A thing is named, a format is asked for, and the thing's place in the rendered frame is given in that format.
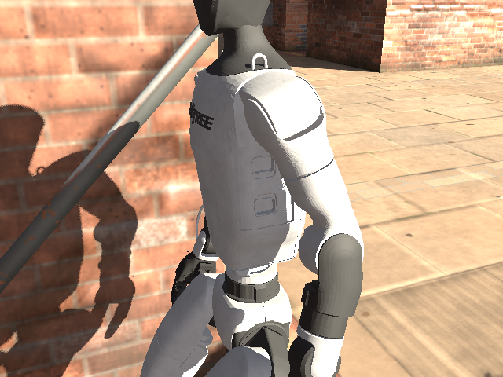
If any right robot hand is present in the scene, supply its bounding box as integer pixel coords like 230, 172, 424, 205
171, 251, 216, 305

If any robot right upper arm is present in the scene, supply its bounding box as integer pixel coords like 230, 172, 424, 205
194, 68, 206, 85

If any robot right thigh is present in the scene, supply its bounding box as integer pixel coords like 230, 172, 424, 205
140, 273, 221, 377

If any robot right forearm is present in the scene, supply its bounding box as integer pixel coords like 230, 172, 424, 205
193, 216, 219, 261

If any robot left forearm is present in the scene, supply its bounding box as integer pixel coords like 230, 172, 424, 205
288, 233, 363, 377

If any robot left thigh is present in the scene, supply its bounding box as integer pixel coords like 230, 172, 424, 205
204, 327, 290, 377

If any robot thigh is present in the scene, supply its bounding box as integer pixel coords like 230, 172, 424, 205
204, 327, 290, 377
140, 273, 221, 377

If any robot left upper arm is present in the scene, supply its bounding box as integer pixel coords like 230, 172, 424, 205
239, 71, 364, 275

